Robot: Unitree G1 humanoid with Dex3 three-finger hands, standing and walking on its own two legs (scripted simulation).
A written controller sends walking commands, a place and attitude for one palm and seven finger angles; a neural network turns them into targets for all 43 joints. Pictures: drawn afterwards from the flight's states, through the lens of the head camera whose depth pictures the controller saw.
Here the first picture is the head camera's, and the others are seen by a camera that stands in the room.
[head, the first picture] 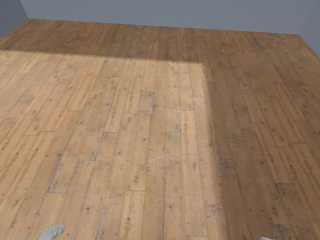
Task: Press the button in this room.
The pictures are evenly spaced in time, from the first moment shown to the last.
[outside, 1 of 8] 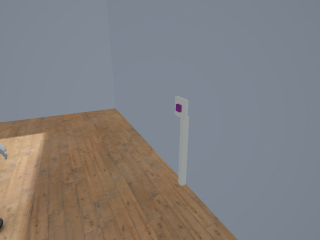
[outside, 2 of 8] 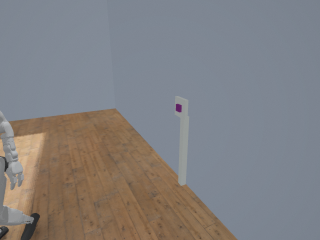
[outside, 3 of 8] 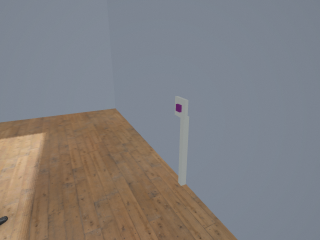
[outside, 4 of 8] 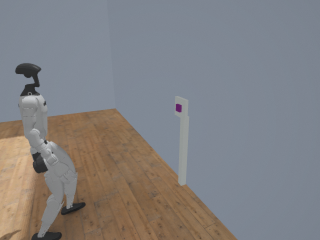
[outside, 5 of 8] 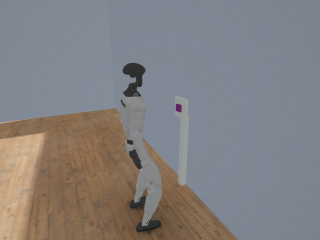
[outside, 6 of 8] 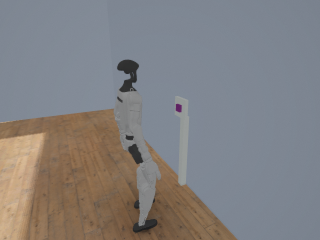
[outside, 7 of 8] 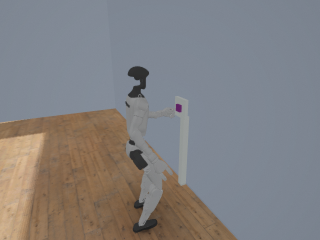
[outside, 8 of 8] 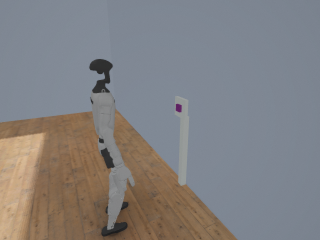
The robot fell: no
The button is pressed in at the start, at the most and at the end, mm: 0 13 0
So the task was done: yes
